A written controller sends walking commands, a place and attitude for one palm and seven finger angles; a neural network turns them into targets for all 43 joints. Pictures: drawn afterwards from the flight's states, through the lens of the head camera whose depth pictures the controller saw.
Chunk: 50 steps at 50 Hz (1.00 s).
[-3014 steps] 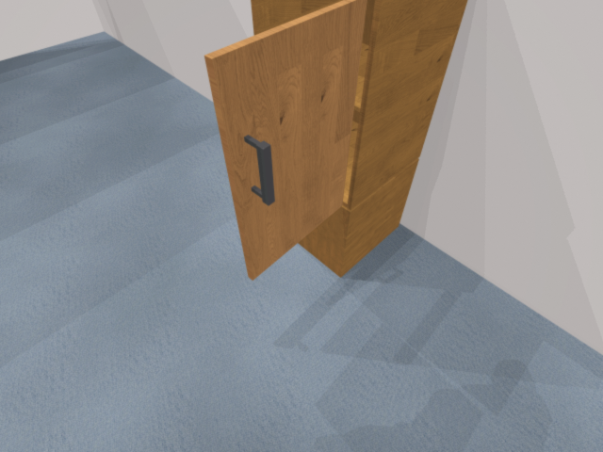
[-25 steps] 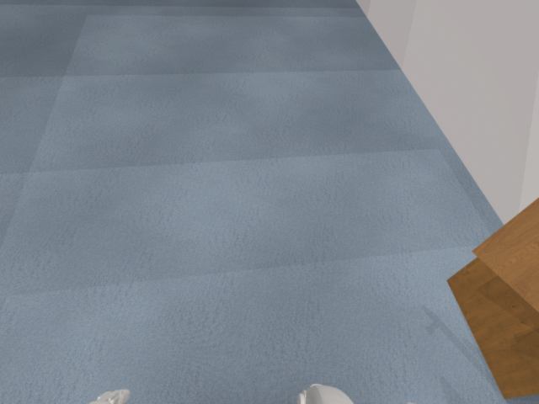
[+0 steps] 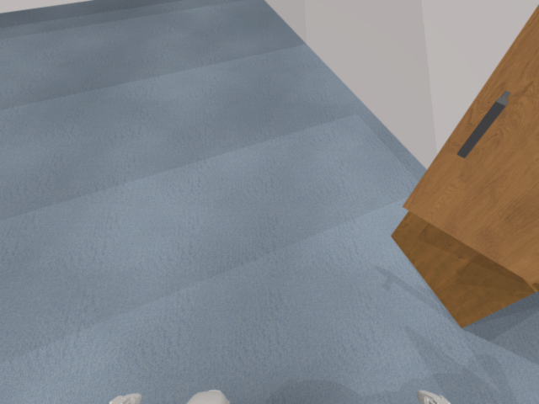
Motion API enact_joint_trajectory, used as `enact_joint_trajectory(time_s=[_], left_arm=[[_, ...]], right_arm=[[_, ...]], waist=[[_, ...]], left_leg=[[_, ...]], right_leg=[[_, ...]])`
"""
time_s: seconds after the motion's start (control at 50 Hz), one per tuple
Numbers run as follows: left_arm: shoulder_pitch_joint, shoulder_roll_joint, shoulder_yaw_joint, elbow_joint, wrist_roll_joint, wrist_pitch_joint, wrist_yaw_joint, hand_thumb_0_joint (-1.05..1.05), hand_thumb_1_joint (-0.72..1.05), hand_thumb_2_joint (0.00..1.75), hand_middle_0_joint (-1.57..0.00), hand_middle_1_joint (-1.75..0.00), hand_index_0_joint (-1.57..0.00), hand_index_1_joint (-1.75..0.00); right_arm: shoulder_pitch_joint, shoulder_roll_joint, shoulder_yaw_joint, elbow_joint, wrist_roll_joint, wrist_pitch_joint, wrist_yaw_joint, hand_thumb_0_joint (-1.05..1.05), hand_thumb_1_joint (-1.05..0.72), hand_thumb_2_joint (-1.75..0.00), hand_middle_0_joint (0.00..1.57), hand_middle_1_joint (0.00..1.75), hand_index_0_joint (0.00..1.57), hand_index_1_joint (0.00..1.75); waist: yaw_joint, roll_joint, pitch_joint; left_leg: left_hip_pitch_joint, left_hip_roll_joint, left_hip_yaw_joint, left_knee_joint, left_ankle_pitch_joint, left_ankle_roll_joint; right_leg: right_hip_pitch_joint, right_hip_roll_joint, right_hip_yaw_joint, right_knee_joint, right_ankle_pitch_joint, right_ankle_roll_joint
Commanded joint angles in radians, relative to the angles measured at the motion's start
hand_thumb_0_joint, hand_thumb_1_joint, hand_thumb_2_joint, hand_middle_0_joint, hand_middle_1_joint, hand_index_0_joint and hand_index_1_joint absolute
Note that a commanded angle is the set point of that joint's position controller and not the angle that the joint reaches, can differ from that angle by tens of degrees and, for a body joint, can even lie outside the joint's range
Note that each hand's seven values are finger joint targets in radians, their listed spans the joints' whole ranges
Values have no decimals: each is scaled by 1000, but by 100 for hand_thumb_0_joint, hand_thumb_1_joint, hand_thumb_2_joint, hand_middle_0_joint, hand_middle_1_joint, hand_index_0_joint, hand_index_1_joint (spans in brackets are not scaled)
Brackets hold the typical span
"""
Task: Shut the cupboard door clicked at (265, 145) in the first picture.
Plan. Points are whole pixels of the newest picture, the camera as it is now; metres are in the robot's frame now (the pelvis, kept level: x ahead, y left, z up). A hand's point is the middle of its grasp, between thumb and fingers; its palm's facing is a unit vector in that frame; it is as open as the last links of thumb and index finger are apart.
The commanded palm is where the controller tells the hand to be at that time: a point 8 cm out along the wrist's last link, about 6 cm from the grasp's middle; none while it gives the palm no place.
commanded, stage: turn to face it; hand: left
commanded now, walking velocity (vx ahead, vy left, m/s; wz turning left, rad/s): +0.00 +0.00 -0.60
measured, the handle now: (483, 125) +0.65 -0.39 +0.03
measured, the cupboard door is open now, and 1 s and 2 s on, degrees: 26 26 26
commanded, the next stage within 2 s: take the last steps up to it in 0.92 s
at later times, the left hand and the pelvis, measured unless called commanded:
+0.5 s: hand (191, 360) +0.20 +0.15 -0.15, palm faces -0.31 -0.91 -0.28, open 7.3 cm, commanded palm none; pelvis +0.01 -0.02 -0.01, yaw -18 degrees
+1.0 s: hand (200, 348) +0.22 +0.14 -0.16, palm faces -0.47 -0.86 -0.20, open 7.4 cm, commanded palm none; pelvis +0.04 +0.00 +0.01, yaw -31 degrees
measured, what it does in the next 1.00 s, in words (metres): steps on the spot, turning right: left foot, then right foot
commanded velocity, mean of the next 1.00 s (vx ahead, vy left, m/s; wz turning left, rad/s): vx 0.00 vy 0.00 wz -0.44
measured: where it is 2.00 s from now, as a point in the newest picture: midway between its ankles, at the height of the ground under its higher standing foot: outside the picture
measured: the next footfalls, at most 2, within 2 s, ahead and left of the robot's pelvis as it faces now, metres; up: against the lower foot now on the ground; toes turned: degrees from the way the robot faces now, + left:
left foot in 0.02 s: +0.05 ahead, +0.12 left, +0.00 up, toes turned +2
right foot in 0.42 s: +0.01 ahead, -0.14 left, +0.00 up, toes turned -21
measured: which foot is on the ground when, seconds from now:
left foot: up 0.00-0.00, down 0.02-0.42, up 0.44-0.74, down 0.76-1.00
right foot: down 0.00-0.04, up 0.06-0.40, down 0.42-0.76, up 0.78-1.00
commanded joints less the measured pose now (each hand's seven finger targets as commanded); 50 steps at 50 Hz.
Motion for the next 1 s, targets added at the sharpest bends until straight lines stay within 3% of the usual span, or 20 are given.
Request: enact_joint_trajectory(time_s=[0.0, 0.02, 0.06, 0.12, 0.3, 0.34, 0.36, 0.38, 0.4, 0.42, 0.44, 0.52, 0.62, 0.68, 0.7, 0.72, 0.74, 0.76, 0.84, 0.98], left_arm=[[-15, 115, 43, -104, -17, -9, 3, 0, 90, 90, -20, -30, -20, -30], [-18, 114, 40, -125, -12, -11, -4, 0, 90, 90, -20, -30, -20, -30], [-48, 145, 56, -97, 4, -3, -13, 0, 90, 90, -20, -30, -20, -30], [-46, 110, 49, -82, -4, 2, -28, 0, 90, 90, -20, -30, -20, -30], [-102, 83, 32, -104, -2, -2, -35, 0, 90, 90, -20, -30, -20, -30], [-41, 98, 37, -85, -3, -10, -31, 0, 90, 90, -20, -30, -20, -30], [43, 133, 44, -61, 0, -19, -26, 0, 90, 90, -20, -30, -20, -30], [118, 244, 63, -40, 10, -34, -13, 0, 90, 90, -20, -30, -20, -30], [157, 307, 71, -23, -3, -39, 3, 0, 90, 90, -20, -30, -20, -30], [151, 299, 70, -26, -8, -36, 16, 0, 90, 90, -20, -30, -20, -30], [86, 272, 68, -39, -5, -35, 24, 0, 90, 90, -20, -30, -20, -30], [-50, 201, 44, -83, 1, -35, 25, 0, 90, 90, -20, -30, -20, -30], [-28, 219, 52, -64, 8, -29, 15, 0, 90, 90, -20, -30, -20, -30], [-61, 205, 53, -64, 1, -22, 15, 0, 90, 90, -20, -30, -20, -30], [-62, 180, 47, -61, -5, -19, 15, 0, 90, 90, -20, -30, -20, -30], [-24, 124, 38, -74, -13, -12, 11, 0, 90, 90, -20, -30, -20, -30], [5, 84, 30, -84, -16, -10, 6, 0, 90, 90, -20, -30, -20, -30], [-33, 113, 33, -85, -3, -3, 6, 0, 90, 90, -20, -30, -20, -30], [-18, 92, 39, -41, -1, 0, -13, 0, 90, 90, -20, -30, -20, -30], [-36, 44, 17, -27, -5, -4, -8, 0, 90, 90, -20, -30, -20, -30]], right_arm=[[146, -215, -41, -45, -13, -48, -14, 0, -90, -90, 20, 30, 20, 30], [157, -265, -46, -65, -21, -42, -18, 0, -90, -90, 20, 30, 20, 30], [106, -200, -30, -69, -26, -48, -26, 0, -90, -90, 20, 30, 20, 30], [75, -164, -24, -75, -25, -52, -29, 0, -90, -90, 20, 30, 20, 30], [119, -200, -53, -21, -25, -36, -8, 0, -90, -90, 20, 30, 20, 30], [91, -210, -57, -22, -20, -33, -3, 0, -90, -90, 20, 30, 20, 30], [72, -202, -58, -29, -12, -32, 1, 0, -90, -90, 20, 30, 20, 30], [63, -133, -44, -61, -2, -30, 7, 0, -90, -90, 20, 30, 20, 30], [11, -101, -27, -106, -3, -21, 6, 0, -90, -90, 20, 30, 20, 30], [-13, -103, -22, -100, 0, -11, -6, 0, -90, -90, 20, 30, 20, 30], [-8, -98, -23, -90, -2, -11, -11, 0, -90, -90, 20, 30, 20, 30], [66, -99, -20, -34, -8, -10, 1, 0, -90, -90, 20, 30, 20, 30], [54, -78, -18, -44, -3, -15, 3, 0, -90, -90, 20, 30, 20, 30], [137, -76, -16, -20, -2, -27, -5, 0, -90, -90, 20, 30, 20, 30], [170, -92, -17, -6, -2, -37, -5, 0, -90, -90, 20, 30, 20, 30], [194, -167, -26, -4, -14, -50, -10, 0, -90, -90, 20, 30, 20, 30], [194, -244, -40, -17, -23, -48, -14, 0, -90, -90, 20, 30, 20, 30], [190, -237, -37, -15, -27, -46, -19, 0, -90, -90, 20, 30, 20, 30], [83, -151, -15, -27, -29, -50, -25, 0, -90, -90, 20, 30, 20, 30], [159, -162, -36, 46, -25, -36, -17, 0, -90, -90, 20, 30, 20, 30]], waist=[[-50, 243, -200], [-56, 335, -171], [-32, 242, -109], [-20, 191, -127], [-53, 247, -122], [-11, 218, -137], [34, 138, -169], [69, -163, -199], [81, -251, -171], [78, -174, -161], [47, -243, -144], [-26, -149, -151], [-11, -135, -117], [-49, -130, -134], [-62, -80, -149], [-58, 145, -171], [-47, 347, -155], [-68, 306, -125], [-11, 188, -83], [-48, 230, -132]], left_leg=[[368, 273, -278, -416, 269, 102], [317, 444, -391, -440, 359, 217], [227, 375, -290, -419, 483, 215], [326, 298, -74, -340, 708, 202], [309, 324, 65, -275, 609, 178], [242, 313, 105, -193, 527, 131], [168, 273, 141, -65, 445, 87], [-63, 150, 199, 166, 103, 22], [-222, 49, 113, 366, -300, -10], [-248, 68, -7, 449, -263, 0], [-297, 74, -36, 487, -219, -4], [-149, 70, -8, 366, -58, -17], [-54, 15, 23, 117, -43, -6], [97, -11, 31, -131, 90, 5], [205, 10, 0, -274, 182, 15], [298, 173, -174, -383, 253, 74], [297, 380, -365, -439, 328, 186], [204, 410, -389, -463, 291, 231], [184, 274, -143, -414, 427, 208], [248, 284, -68, -348, 512, 217]], right_leg=[[-198, 2, 62, 195, -48, -11], [-253, 12, -48, 419, -355, 19], [-270, -41, -13, 642, -263, 41], [-285, -68, -71, 627, -198, 63], [-95, -50, -190, 215, -152, 32], [49, -38, -202, 35, -8, 13], [190, -59, -171, -99, 125, -8], [376, -279, 120, -188, 372, -91], [345, -451, 312, -180, 728, -203], [293, -431, 293, -177, 665, -240], [285, -394, 291, -185, 571, -231], [149, -274, 103, -165, 487, -181], [92, -259, 162, -174, 367, -186], [43, -222, 176, -109, 315, -138], [-14, -187, 153, -49, 251, -95], [-117, -71, 64, 91, 61, -37], [-214, 9, -58, 301, -288, 10], [-207, -12, -29, 475, -330, 14], [-204, -61, -57, 558, -191, 34], [-45, -39, -150, 208, -178, 23]])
